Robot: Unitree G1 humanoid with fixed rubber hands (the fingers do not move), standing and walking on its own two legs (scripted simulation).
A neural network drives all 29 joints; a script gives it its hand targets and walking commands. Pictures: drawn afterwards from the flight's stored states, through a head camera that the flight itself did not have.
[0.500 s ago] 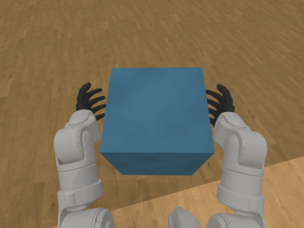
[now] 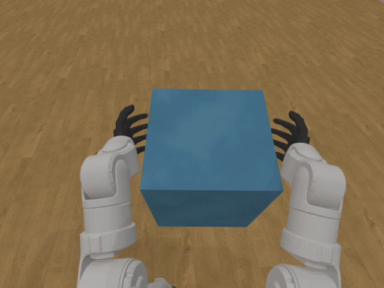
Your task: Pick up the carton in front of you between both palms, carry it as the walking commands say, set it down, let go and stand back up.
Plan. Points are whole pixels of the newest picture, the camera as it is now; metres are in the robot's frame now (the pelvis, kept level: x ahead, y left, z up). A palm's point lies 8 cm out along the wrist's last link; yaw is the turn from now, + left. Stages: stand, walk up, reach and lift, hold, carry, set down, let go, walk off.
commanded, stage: carry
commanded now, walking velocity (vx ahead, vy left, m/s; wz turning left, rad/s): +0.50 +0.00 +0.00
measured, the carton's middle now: (204, 165) +0.36 +0.01 +0.08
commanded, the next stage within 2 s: none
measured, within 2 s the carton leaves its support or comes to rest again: neither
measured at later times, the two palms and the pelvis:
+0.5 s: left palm (154, 58) +0.66 +0.15 +0.16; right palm (269, 63) +0.65 -0.16 +0.16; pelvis +0.32 -0.01 +0.01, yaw +1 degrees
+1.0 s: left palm (158, 42) +0.88 +0.19 +0.10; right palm (243, 44) +0.88 -0.11 +0.11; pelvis +0.64 +0.04 +0.03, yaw -1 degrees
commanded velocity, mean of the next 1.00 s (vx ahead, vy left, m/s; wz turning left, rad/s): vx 0.50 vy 0.00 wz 0.00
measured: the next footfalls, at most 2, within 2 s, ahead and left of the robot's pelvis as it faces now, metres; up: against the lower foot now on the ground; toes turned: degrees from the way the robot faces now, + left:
left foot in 0.02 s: +0.20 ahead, +0.11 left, +0.02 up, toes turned +6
right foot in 0.46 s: +0.44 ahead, -0.09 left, +0.02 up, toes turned -5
